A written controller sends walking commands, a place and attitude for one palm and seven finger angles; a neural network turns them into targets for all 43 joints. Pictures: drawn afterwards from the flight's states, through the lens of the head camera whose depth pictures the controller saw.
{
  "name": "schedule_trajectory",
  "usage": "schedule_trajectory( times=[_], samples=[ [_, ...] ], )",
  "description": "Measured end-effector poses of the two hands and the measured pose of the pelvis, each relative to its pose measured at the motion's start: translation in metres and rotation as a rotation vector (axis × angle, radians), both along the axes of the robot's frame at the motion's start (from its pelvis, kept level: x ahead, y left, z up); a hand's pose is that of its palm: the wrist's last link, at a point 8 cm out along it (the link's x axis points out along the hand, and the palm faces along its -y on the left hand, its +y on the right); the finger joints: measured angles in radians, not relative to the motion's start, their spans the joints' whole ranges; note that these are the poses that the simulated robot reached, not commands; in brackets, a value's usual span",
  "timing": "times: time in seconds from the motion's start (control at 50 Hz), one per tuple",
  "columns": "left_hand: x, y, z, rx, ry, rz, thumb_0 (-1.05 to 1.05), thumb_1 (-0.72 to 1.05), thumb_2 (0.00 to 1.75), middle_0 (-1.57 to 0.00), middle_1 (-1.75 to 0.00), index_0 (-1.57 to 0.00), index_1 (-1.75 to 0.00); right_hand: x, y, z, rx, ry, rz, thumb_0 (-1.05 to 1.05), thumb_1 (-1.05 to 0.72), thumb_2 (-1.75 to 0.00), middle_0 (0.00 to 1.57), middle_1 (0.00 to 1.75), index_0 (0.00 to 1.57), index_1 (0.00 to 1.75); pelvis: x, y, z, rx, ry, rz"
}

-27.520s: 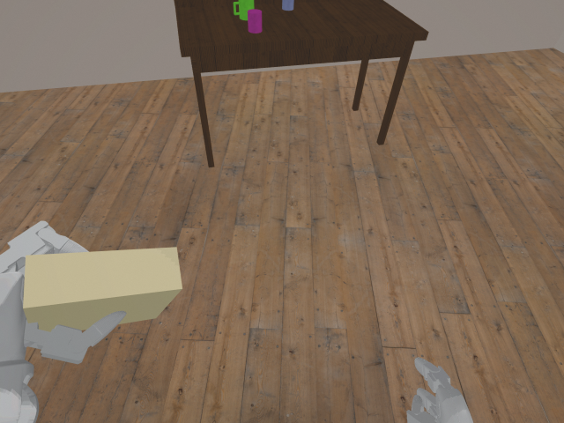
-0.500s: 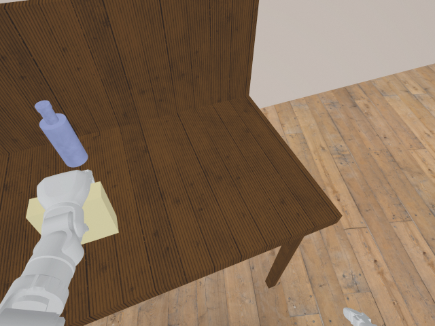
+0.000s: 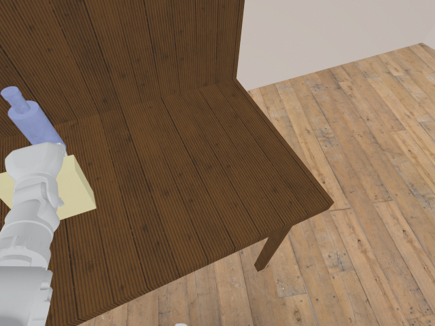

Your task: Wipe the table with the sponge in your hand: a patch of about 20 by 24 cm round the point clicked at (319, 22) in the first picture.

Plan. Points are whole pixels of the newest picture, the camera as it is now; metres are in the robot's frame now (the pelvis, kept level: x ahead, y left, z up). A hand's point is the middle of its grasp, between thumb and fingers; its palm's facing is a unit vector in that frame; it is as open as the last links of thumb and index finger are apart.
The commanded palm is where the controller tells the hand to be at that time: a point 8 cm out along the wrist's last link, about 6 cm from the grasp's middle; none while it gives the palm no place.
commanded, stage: wipe forward along the first lane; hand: left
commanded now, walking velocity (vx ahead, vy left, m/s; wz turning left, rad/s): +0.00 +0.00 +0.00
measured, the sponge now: (56, 199) +0.36 +0.36 -0.04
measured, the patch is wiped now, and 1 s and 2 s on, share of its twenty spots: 0.45 0.55 0.80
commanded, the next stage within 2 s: slide across to the middle lane in 0.24 s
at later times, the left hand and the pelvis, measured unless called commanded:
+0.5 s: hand (49, 161) +0.42 +0.37 +0.02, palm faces -0.15 +0.01 -0.99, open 9.3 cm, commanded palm +0.41 +0.33 +0.07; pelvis +0.01 +0.02 +0.00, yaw +0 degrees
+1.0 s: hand (88, 152) +0.45 +0.30 +0.02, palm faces -0.13 -0.02 -0.99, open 9.3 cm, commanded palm +0.44 +0.28 +0.07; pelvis +0.03 +0.00 +0.01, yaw +0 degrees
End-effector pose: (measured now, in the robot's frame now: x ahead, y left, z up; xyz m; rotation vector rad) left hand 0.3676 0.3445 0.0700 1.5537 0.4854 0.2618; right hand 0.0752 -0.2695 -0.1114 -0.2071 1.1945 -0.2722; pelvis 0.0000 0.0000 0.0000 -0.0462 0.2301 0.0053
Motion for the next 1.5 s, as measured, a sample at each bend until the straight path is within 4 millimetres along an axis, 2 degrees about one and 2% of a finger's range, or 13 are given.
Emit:
schedule_trajectory(
  times=[0.18,0.44,0.58,0.84,1.04,1.24,1.5],
  samples=[
    [0.018,0.013,0.0,0.003,0.019,-0.005,0.01,-0.48,1.1,-0.82,-1.39,-0.83,-1.42,-0.014,-0.001,0.002,-0.023,0.042,-0.022,0.01,-0.9,-0.9,0.2,0.3,0.2,0.3,0.002,0.007,-0.002,-0.009,0.027,-0.001],
    [0.04,0.019,0.001,0.016,0.011,-0.022,0.01,-0.48,1.1,-0.82,-1.39,-0.83,-1.42,-0.019,0.014,-0.002,-0.005,0.074,-0.028,0.01,-0.9,-0.9,0.2,0.3,0.2,0.3,0.006,0.016,-0.005,-0.017,0.06,0.0],
    [0.05,0.003,0.004,-0.001,-0.012,-0.052,0.01,-0.47,1.1,-0.81,-1.4,-0.82,-1.43,-0.014,0.024,-0.003,0.016,0.076,-0.036,0.01,-0.9,-0.9,0.2,0.3,0.2,0.3,0.013,0.02,-0.002,-0.017,0.049,0.004],
    [0.072,-0.04,0.004,-0.014,-0.012,-0.065,0.0,-0.47,1.1,-0.81,-1.41,-0.81,-1.44,0.015,0.026,-0.003,0.058,0.036,-0.027,0.01,-0.9,-0.9,0.21,0.3,0.2,0.3,0.026,0.016,0.004,-0.003,0.039,-0.005],
    [0.071,-0.058,0.003,-0.003,-0.003,-0.034,0.0,-0.46,1.1,-0.8,-1.41,-0.81,-1.45,0.029,0.01,-0.001,0.062,0.028,-0.02,0.01,-0.9,-0.9,0.2,0.3,0.2,0.3,0.033,0.001,0.007,0.005,0.025,-0.004],
    [0.061,-0.074,0.003,-0.012,-0.006,-0.054,-0.01,-0.46,1.1,-0.8,-1.42,-0.8,-1.45,0.031,-0.007,0.003,0.047,0.011,-0.031,0.01,-0.9,-0.9,0.2,0.3,0.2,0.3,0.032,-0.007,0.009,0.01,0.009,-0.009],
    [0.03,-0.082,0.0,-0.006,-0.029,-0.059,-0.01,-0.45,1.1,-0.79,-1.43,-0.79,-1.46,0.041,0.001,0.005,0.07,-0.047,-0.004,0.01,-0.9,-0.9,0.2,0.3,0.2,0.3,0.021,-0.009,0.01,0.017,-0.026,-0.005]
  ],
)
